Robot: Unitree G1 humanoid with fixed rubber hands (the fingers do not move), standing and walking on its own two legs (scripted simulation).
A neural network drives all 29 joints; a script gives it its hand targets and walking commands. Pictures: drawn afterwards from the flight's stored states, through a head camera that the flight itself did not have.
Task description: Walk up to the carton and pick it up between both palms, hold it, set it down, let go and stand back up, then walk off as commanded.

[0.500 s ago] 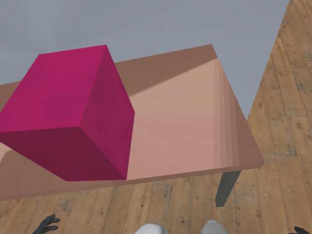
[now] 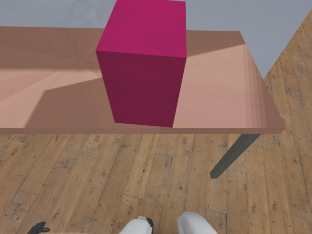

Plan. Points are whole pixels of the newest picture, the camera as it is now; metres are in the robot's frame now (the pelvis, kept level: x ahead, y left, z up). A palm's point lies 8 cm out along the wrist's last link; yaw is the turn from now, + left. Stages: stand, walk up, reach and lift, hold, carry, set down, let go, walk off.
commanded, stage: walk up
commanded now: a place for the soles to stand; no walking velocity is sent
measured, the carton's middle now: (147, 66) +0.58 +0.05 +0.06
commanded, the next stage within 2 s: none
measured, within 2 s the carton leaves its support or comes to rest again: neither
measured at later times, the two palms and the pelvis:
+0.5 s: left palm out of the picture -0.03 +0.31 -0.09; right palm out of the picture -0.06 -0.37 -0.08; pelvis -0.10 -0.02 +0.00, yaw +0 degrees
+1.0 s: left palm out of the picture +0.05 +0.22 -0.09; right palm out of the picture -0.01 -0.44 -0.09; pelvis -0.04 -0.10 -0.01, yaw -1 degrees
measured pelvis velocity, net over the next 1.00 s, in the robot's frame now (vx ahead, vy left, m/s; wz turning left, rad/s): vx -0.04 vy -0.10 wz -0.02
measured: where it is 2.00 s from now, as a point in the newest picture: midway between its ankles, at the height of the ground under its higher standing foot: outside the picture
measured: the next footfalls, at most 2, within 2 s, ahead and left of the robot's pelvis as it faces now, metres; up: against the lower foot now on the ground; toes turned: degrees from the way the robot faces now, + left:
right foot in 0.26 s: +0.00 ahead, -0.11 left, -0.02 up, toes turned +3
left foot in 0.56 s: -0.15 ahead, +0.12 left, -0.02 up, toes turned -5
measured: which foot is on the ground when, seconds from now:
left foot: down 0.00-0.24, up 0.26-0.54, down 0.56-0.88, up 0.90-1.00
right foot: up 0.00-0.24, down 0.26-0.54, up 0.56-0.82, down 0.84-1.00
